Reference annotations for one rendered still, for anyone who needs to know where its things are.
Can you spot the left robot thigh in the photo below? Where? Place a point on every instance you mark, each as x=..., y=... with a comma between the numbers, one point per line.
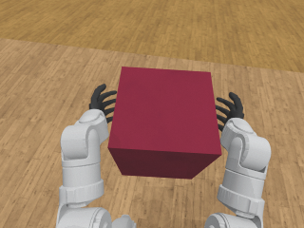
x=124, y=223

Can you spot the carton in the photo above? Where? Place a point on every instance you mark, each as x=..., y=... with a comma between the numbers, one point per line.
x=164, y=123

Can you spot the left robot upper arm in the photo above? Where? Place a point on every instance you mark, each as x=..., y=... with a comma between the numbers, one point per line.
x=86, y=217

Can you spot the robot left hand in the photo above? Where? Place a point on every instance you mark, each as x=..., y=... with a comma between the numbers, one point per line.
x=96, y=101

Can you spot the left robot shin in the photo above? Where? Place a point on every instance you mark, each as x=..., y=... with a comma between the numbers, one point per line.
x=126, y=216

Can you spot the left robot forearm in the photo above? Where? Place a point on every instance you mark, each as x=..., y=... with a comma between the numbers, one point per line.
x=81, y=156

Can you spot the right robot upper arm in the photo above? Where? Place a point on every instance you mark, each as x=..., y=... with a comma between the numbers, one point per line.
x=221, y=220

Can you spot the right robot forearm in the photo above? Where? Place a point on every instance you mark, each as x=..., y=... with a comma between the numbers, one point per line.
x=246, y=169

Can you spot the robot right hand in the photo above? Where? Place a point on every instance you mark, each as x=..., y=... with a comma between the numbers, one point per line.
x=236, y=109

